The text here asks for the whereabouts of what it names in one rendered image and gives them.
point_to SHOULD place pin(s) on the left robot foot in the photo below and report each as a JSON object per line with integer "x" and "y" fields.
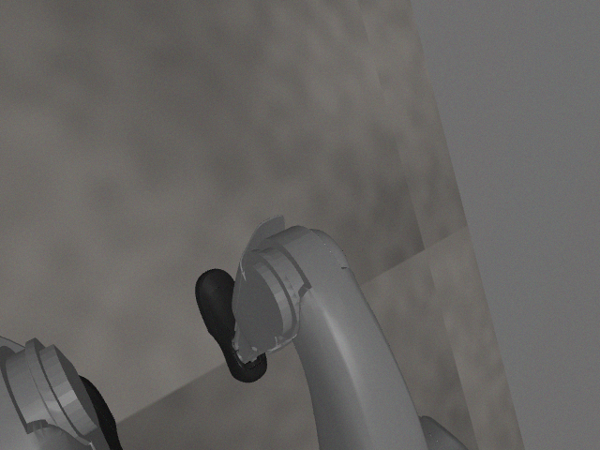
{"x": 104, "y": 415}

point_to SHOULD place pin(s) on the right robot foot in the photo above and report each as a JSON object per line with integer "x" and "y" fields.
{"x": 214, "y": 295}

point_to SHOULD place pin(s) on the right robot hand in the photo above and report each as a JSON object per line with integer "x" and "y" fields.
{"x": 438, "y": 437}

